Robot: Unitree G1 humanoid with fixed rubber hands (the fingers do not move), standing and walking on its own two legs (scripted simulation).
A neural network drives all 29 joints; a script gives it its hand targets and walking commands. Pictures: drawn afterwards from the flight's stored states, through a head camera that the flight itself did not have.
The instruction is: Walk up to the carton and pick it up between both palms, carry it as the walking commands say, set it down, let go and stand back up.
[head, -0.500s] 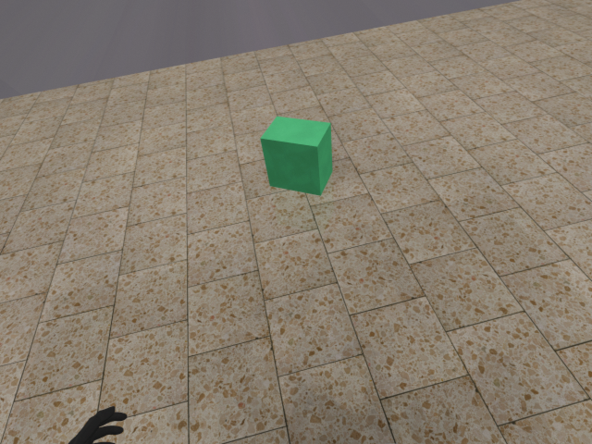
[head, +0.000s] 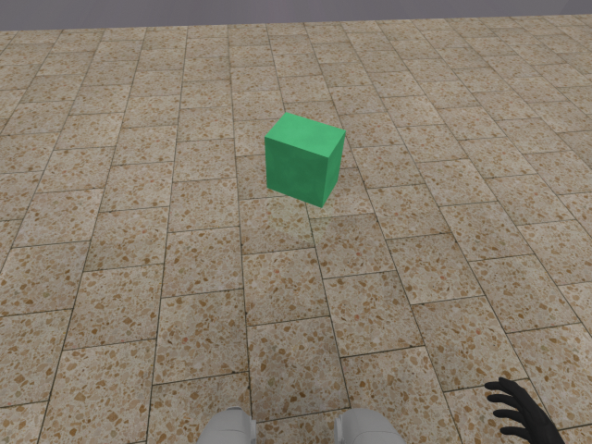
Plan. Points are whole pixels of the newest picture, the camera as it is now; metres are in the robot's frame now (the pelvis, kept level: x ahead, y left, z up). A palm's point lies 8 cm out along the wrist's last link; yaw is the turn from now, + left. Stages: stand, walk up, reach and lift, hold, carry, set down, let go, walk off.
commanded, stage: walk up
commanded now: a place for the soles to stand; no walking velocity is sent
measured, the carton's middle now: (304, 160) +1.27 -0.01 -0.58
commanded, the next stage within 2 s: none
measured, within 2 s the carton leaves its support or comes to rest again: neither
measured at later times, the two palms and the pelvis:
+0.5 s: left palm (61, 380) +0.20 +0.33 -0.03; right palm (516, 329) +0.29 -0.31 -0.04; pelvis +0.18 +0.01 +0.03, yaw +3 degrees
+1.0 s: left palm (132, 197) +0.54 +0.35 -0.05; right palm (454, 273) +0.40 -0.25 -0.06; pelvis +0.40 +0.06 +0.02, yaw -3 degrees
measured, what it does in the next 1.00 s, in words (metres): walks ahead: right foot, then left foot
